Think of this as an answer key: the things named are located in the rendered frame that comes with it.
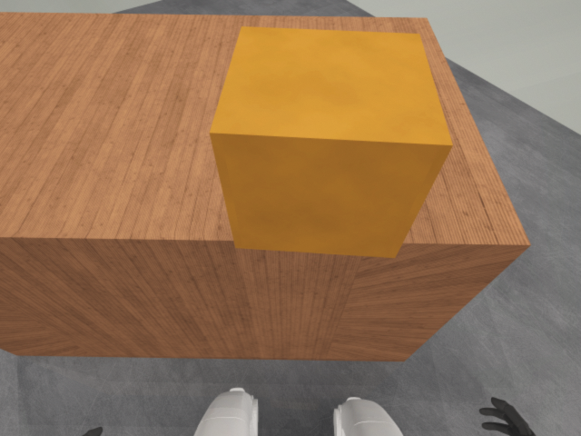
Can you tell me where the robot thigh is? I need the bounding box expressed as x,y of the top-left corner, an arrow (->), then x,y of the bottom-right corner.
194,391 -> 258,436
333,399 -> 403,436

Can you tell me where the pedestal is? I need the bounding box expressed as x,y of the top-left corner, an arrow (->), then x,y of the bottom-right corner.
0,12 -> 531,362

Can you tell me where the carton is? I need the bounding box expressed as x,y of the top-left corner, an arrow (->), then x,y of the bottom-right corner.
210,26 -> 453,258

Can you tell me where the right robot thigh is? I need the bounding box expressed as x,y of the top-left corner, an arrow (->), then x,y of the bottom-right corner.
333,399 -> 403,436

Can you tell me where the left robot thigh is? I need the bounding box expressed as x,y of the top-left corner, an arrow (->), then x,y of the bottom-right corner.
194,391 -> 258,436

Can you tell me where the right robot hand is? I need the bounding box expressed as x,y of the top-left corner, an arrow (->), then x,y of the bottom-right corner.
479,397 -> 536,436

